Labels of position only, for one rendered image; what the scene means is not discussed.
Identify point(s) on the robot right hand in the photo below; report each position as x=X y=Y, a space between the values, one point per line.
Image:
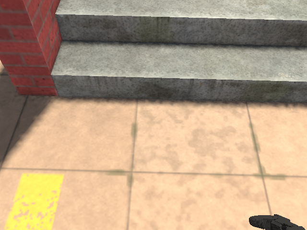
x=274 y=222

